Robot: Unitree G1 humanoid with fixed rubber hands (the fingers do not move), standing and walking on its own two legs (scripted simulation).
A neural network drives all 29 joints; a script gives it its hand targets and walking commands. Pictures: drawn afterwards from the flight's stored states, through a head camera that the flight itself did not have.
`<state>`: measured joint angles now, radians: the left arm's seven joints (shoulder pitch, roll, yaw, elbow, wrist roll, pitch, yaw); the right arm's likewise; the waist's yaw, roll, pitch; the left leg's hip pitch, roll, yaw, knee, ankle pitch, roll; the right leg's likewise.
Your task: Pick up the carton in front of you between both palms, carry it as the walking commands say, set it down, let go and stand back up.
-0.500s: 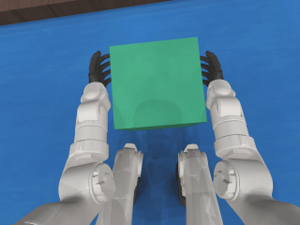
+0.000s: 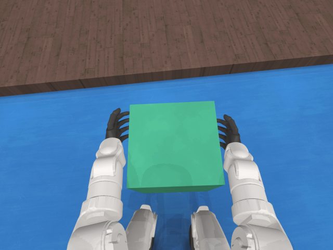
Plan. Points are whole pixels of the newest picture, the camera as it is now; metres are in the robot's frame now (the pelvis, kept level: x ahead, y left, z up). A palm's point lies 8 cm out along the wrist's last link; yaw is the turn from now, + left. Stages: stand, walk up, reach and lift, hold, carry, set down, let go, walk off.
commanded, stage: reach and lift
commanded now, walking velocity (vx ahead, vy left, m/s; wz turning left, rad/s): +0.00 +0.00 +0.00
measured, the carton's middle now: (173, 153) +0.37 +0.01 -0.11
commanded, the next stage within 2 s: hold in 1.58 s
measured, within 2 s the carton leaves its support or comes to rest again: neither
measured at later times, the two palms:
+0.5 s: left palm (92, 124) +0.34 +0.16 +0.12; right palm (260, 140) +0.32 -0.14 +0.11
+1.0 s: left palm (84, 120) +0.32 +0.15 +0.16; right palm (271, 138) +0.31 -0.14 +0.14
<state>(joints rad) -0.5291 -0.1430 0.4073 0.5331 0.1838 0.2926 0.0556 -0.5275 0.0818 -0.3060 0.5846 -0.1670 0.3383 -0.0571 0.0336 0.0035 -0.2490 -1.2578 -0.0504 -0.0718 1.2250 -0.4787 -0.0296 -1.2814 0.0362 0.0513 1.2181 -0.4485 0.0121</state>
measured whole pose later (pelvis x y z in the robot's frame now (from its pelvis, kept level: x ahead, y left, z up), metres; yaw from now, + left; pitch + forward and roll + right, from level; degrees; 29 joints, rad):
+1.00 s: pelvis +0.02 +0.00 +0.12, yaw -1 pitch -5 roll +0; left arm -0.36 -0.18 0.35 0.39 0.35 0.59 -0.02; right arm -0.33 0.17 -0.29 0.41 -0.32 0.64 0.00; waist 0.01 0.01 0.01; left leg -0.14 -0.02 -0.07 0.44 -0.22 -0.01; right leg -0.16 0.02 0.07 0.44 -0.19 0.01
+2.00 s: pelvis +0.03 +0.00 +0.13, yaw +0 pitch -8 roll +0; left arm -0.30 -0.16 0.26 0.26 0.30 0.73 -0.01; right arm -0.26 0.15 -0.20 0.25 -0.28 0.79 -0.01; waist 0.00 0.02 0.02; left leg -0.03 -0.01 -0.09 0.38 -0.21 -0.01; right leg -0.05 0.02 0.06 0.37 -0.18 0.00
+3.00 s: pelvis +0.24 +0.01 +0.13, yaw +1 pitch +4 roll +2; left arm -0.03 -0.13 0.06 -0.48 0.05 1.18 0.12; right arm -0.01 0.13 -0.05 -0.49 -0.07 1.24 -0.13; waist 0.03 -0.02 -0.14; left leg -0.58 0.08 0.14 0.76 -0.25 0.00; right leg -0.07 -0.05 -0.18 0.28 -0.29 -0.02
